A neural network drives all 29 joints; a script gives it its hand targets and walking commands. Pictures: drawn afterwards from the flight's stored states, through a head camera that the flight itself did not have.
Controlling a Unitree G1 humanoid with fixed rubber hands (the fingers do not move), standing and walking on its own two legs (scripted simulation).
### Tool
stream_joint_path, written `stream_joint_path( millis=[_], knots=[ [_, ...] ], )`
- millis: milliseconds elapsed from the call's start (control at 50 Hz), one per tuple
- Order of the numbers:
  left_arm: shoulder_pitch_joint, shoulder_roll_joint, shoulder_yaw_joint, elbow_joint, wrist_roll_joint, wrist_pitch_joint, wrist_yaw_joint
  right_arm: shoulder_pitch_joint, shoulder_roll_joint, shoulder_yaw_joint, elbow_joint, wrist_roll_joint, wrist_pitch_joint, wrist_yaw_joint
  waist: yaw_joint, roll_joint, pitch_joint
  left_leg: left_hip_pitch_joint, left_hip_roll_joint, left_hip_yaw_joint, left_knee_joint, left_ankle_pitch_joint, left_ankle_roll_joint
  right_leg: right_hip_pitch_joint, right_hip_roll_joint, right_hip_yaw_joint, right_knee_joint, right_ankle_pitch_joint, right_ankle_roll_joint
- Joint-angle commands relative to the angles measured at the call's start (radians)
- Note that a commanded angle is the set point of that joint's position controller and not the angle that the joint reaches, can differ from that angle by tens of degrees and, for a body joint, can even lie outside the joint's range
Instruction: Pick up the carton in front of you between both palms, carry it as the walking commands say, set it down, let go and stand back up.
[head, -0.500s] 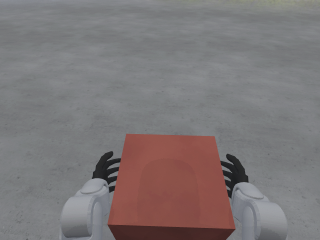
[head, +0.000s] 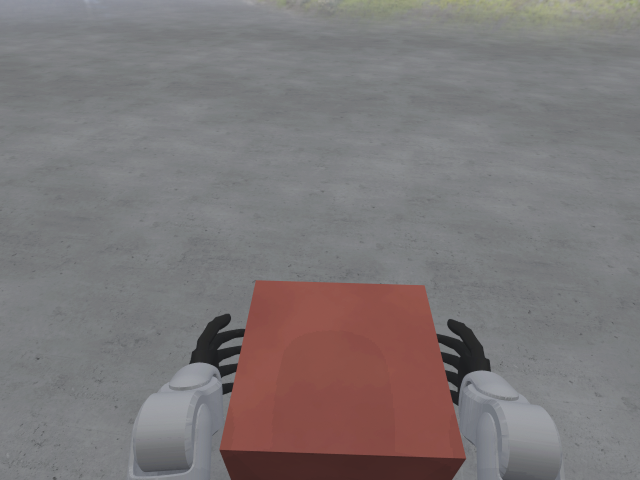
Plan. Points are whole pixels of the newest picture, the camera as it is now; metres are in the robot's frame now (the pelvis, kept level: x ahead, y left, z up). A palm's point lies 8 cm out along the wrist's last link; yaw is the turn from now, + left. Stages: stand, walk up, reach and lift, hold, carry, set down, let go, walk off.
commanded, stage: carry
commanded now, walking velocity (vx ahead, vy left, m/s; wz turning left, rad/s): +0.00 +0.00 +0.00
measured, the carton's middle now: (336, 409) +0.25 +0.00 +0.01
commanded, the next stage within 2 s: hold in 1.02 s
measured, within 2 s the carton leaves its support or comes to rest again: neither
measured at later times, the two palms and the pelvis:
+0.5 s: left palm (215, 391) +0.25 +0.15 +0.03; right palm (456, 397) +0.26 -0.15 +0.03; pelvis -0.02 +0.00 +0.00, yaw +0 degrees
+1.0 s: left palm (218, 383) +0.26 +0.15 +0.04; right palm (457, 389) +0.26 -0.15 +0.04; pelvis -0.02 +0.00 +0.00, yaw +0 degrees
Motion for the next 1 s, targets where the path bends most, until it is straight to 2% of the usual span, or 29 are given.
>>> stream_joint_path(
  millis=[0, 80, 180, 420, 520, 580, 660, 760, 980],
  knots=[
    [-0.45, -0.807, -0.64, -0.027, -0.291, -0.06, -0.205, -0.436, 0.808, 0.636, -0.015, 0.285, -0.056, 0.201, 0.001, 0.002, -0.111, 0.138, 0.106, -0.129, -0.07, 0.172, 0.001, -0.086, -0.112, 0.095, -0.106, 0.185, -0.02],
    [-0.451, -0.799, -0.626, 0.006, -0.267, -0.124, -0.213, -0.423, 0.794, 0.609, 0.033, 0.256, -0.117, 0.211, 0.001, 0.004, -0.126, 0.142, 0.106, -0.131, -0.076, 0.156, 0.001, -0.091, -0.112, 0.097, -0.108, 0.163, -0.024],
    [-0.451, -0.777, -0.569, 0.103, -0.212, -0.206, -0.225, -0.437, 0.775, 0.565, 0.108, 0.204, -0.2, 0.222, 0.0, 0.004, -0.142, 0.138, 0.109, -0.134, -0.079, 0.162, 0.0, -0.088, -0.11, 0.094, -0.104, 0.161, -0.024],
    [-0.529, -0.75, -0.412, 0.379, -0.092, -0.461, -0.249, -0.524, 0.751, 0.402, 0.39, 0.087, -0.457, 0.251, 0.001, 0.009, -0.164, 0.141, 0.11, -0.14, -0.078, 0.169, 0.0, -0.091, -0.11, 0.095, -0.095, 0.158, -0.022],
    [-0.596, -0.808, -0.415, 0.452, -0.087, -0.556, -0.272, -0.585, 0.81, 0.4, 0.467, 0.075, -0.551, 0.271, 0.002, 0.009, -0.188, 0.152, 0.111, -0.14, -0.072, 0.183, 0.002, -0.079, -0.108, 0.095, -0.087, 0.171, -0.023],
    [-0.606, -0.852, -0.445, 0.447, -0.1, -0.566, -0.282, -0.59, 0.854, 0.427, 0.464, 0.085, -0.561, 0.281, 0.001, 0.011, -0.207, 0.16, 0.113, -0.138, -0.063, 0.212, 0.003, -0.068, -0.107, 0.093, -0.077, 0.193, -0.021],
    [-0.579, -0.883, -0.494, 0.392, -0.13, -0.528, -0.284, -0.558, 0.885, 0.477, 0.407, 0.117, -0.523, 0.283, 0.0, 0.012, -0.227, 0.168, 0.115, -0.135, -0.049, 0.259, 0.005, -0.056, -0.107, 0.09, -0.062, 0.231, -0.017],
    [-0.537, -0.853, -0.463, 0.4, -0.112, -0.488, -0.281, -0.522, 0.852, 0.447, 0.41, 0.102, -0.484, 0.28, 0.0, 0.008, -0.212, 0.154, 0.116, -0.134, -0.043, 0.272, 0.003, -0.059, -0.109, 0.09, -0.057, 0.249, -0.016],
    [-0.57, -0.867, -0.467, 0.396, -0.121, -0.492, -0.284, -0.562, 0.871, 0.462, 0.406, 0.116, -0.488, 0.284, 0.0, 0.007, -0.198, 0.149, 0.112, -0.135, -0.052, 0.233, 0.0, -0.066, -0.111, 0.095, -0.07, 0.227, -0.021]
  ],
)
